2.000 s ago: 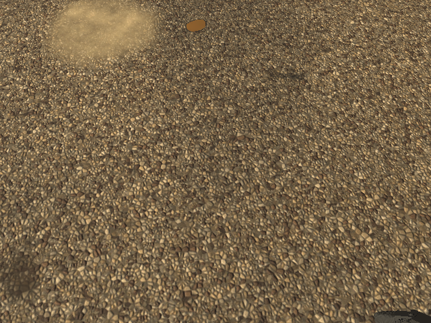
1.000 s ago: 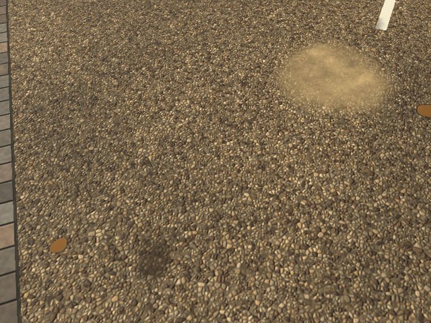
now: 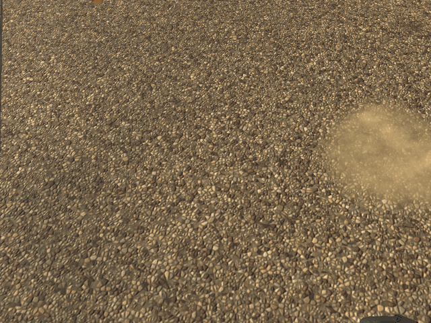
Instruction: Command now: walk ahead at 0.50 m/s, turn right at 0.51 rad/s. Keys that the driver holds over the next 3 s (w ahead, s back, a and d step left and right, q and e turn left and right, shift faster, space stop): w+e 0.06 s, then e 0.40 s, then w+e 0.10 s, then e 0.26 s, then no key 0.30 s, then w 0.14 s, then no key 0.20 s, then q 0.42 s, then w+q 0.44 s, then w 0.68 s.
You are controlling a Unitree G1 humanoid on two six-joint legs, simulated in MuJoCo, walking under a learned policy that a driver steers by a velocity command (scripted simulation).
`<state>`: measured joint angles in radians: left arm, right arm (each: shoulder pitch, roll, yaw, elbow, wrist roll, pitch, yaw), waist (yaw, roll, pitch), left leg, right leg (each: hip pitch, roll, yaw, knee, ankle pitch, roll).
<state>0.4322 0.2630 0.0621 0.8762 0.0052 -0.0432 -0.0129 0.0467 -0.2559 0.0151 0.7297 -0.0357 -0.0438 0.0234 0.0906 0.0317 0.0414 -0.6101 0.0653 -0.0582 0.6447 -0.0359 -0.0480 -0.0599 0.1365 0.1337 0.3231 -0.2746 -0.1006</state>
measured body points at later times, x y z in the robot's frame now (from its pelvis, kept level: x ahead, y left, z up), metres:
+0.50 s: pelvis +0.18 +0.03 +0.00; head +0.22 +0.01 +0.44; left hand +0.42 +0.21 -0.11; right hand +0.15 -0.25 -0.13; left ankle +0.19 +0.13 -0.74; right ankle +0.22 -0.09 -0.71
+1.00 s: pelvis +0.26 -0.02 +0.00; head +0.28 -0.04 +0.45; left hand +0.49 +0.17 -0.12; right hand +0.22 -0.31 -0.12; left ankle +0.36 +0.07 -0.71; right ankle +0.21 -0.08 -0.74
